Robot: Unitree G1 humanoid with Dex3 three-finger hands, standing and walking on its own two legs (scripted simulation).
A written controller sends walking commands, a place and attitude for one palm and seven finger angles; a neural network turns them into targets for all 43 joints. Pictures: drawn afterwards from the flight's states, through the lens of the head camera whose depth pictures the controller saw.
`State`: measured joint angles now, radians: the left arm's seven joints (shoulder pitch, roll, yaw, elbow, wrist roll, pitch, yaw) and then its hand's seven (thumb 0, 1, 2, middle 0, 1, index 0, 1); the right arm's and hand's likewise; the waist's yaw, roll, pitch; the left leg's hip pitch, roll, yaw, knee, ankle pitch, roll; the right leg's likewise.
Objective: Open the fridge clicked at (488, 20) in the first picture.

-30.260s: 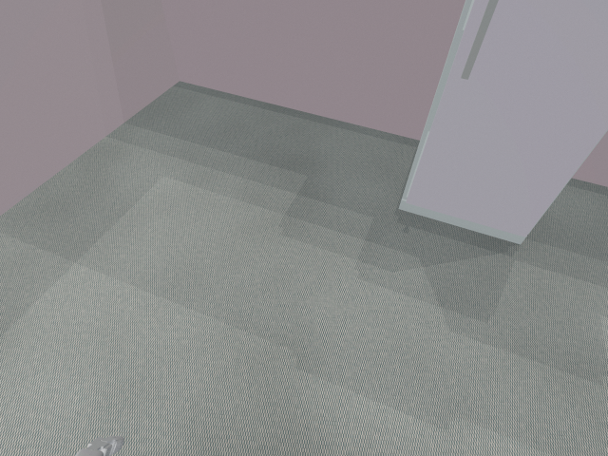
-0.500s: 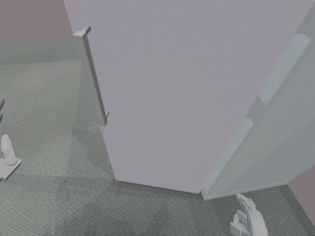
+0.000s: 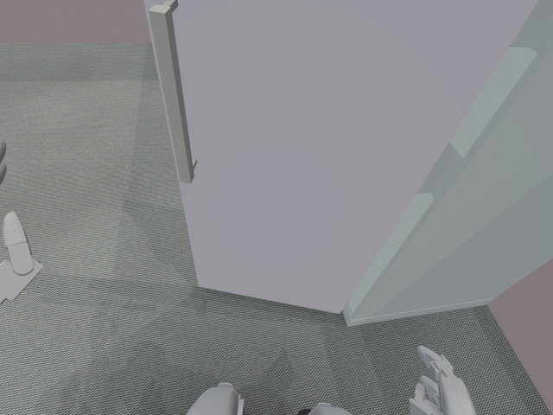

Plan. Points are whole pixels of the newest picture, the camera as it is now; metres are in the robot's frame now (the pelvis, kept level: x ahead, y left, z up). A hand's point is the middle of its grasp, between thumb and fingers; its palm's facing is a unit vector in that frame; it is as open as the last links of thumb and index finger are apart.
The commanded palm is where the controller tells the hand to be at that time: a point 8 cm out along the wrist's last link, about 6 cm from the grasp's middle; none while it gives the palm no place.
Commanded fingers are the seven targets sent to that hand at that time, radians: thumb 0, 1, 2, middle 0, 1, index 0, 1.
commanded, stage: step back with the hand held close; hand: left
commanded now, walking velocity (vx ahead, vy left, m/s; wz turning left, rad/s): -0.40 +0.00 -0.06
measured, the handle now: (180, 106) +0.56 +0.21 +0.12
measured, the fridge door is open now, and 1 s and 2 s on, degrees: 70 70 70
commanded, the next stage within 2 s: stop stepping back and stand still in 0.26 s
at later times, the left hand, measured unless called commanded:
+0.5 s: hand out of the picture +0.15 +0.26 +0.19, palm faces +0.31 -0.89 -0.33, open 7.4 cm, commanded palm +0.09 +0.30 +0.20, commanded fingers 0.00 0.90 0.90 -0.20 -0.30 -0.20 -0.30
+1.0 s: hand out of the picture +0.07 +0.32 +0.17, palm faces +0.45 -0.85 -0.26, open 7.4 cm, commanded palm +0.00 +0.36 +0.20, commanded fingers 0.00 0.90 0.90 -0.20 -0.30 -0.20 -0.30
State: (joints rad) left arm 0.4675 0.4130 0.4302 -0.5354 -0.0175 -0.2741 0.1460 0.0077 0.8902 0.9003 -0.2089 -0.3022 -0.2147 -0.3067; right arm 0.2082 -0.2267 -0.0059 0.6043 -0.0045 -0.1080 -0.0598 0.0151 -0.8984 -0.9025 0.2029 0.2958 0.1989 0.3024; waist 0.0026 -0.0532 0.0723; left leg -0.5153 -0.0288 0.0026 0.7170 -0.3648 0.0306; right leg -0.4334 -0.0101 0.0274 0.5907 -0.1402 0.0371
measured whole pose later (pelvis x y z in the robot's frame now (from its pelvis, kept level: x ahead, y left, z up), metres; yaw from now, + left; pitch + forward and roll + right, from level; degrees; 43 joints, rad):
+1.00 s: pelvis -0.16 +0.07 +0.00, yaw -4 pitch -2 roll +0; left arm 0.37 0.32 0.37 -0.34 -0.02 -0.17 0.18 0.01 0.89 0.90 -0.20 -0.30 -0.21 -0.31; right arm 0.29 -0.24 -0.03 0.70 -0.01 -0.15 -0.10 0.02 -0.90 -0.90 0.20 0.30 0.20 0.30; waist -0.01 -0.05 -0.06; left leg -0.31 0.06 0.02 0.63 -0.29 -0.02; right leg -0.31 -0.06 -0.04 0.74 -0.40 -0.01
